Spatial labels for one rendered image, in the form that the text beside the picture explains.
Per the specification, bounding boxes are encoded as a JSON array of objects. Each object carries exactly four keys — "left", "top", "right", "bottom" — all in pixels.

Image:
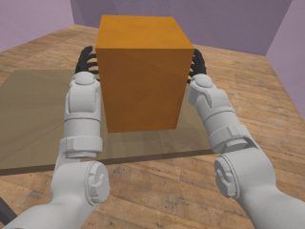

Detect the robot left upper arm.
[{"left": 2, "top": 160, "right": 111, "bottom": 229}]

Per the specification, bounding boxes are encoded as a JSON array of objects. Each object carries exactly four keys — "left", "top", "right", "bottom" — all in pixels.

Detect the right robot hand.
[{"left": 187, "top": 48, "right": 207, "bottom": 84}]

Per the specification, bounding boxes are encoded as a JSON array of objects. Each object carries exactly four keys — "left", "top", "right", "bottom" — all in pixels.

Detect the left robot hand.
[{"left": 74, "top": 46, "right": 100, "bottom": 82}]

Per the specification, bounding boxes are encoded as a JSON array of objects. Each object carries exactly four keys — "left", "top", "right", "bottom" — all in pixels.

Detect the carton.
[{"left": 95, "top": 14, "right": 195, "bottom": 134}]

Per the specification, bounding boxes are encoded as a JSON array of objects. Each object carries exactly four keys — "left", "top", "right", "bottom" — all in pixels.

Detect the right robot forearm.
[{"left": 187, "top": 73, "right": 276, "bottom": 184}]

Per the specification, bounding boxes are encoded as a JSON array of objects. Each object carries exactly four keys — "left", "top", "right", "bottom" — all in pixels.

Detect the table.
[{"left": 0, "top": 69, "right": 216, "bottom": 226}]

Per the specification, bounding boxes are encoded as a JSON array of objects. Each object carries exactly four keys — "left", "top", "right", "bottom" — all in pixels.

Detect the robot right upper arm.
[{"left": 213, "top": 147, "right": 305, "bottom": 229}]

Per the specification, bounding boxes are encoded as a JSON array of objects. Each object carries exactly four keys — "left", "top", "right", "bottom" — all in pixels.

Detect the left robot forearm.
[{"left": 51, "top": 72, "right": 103, "bottom": 184}]

